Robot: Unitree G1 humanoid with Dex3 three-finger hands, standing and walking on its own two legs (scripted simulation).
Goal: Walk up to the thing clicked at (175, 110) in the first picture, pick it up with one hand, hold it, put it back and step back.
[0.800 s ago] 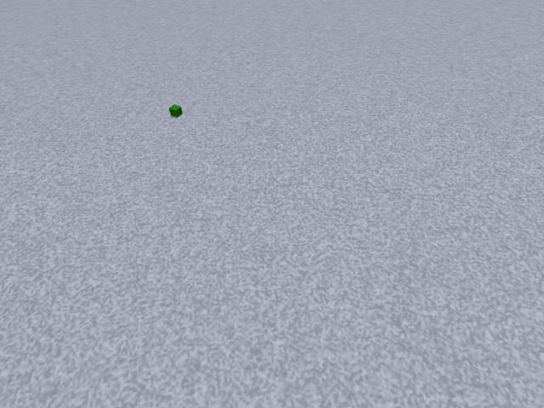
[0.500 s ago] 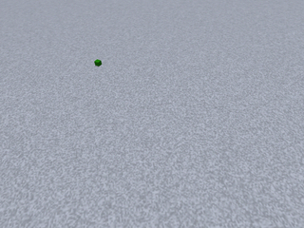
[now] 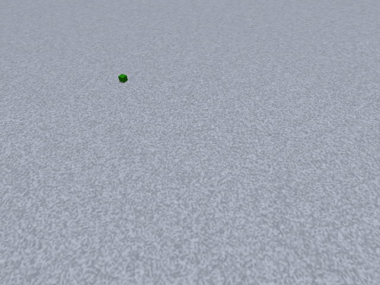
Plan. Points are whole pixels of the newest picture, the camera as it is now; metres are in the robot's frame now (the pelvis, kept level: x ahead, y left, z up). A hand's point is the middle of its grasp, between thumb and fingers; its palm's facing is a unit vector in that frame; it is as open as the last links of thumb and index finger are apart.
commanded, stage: stand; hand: left
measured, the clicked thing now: (122, 78) +2.03 +0.66 -0.76
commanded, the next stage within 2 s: walk up in 0.32 s
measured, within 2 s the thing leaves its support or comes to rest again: neither
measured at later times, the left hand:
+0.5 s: hand out of the picture +0.07 +0.29 -0.14, palm faces +0.08 -0.93 -0.36, open 7.4 cm
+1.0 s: hand (48, 224) +0.33 +0.42 -0.15, palm faces +0.05 -0.96 -0.29, open 7.4 cm
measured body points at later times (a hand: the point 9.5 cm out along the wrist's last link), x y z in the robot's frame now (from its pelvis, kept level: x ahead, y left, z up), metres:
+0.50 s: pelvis +0.02 +0.02 +0.00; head +0.03 +0.02 +0.45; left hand +0.06 +0.34 -0.12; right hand +0.12 -0.30 -0.12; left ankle +0.03 +0.14 -0.70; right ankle +0.00 -0.11 -0.75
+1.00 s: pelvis +0.25 +0.14 -0.01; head +0.25 +0.17 +0.44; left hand +0.32 +0.47 -0.13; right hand +0.28 -0.18 -0.11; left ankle +0.16 +0.23 -0.75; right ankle +0.40 +0.00 -0.69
